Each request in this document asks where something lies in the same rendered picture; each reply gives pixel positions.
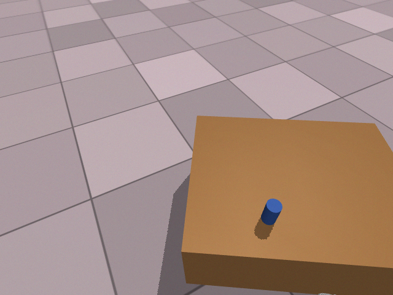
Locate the can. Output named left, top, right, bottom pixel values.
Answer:
left=261, top=199, right=282, bottom=225

